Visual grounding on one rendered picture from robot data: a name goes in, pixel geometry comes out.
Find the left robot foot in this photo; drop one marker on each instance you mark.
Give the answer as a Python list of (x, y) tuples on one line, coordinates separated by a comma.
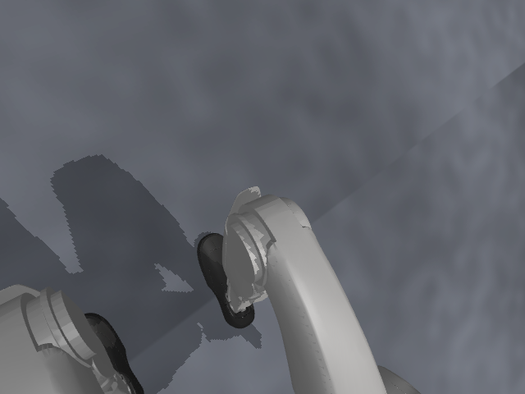
[(115, 350)]

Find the right robot hand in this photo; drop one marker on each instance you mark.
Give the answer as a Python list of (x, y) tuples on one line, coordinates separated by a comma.
[(394, 384)]

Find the right robot foot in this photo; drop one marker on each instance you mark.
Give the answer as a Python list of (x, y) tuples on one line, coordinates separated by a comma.
[(209, 253)]

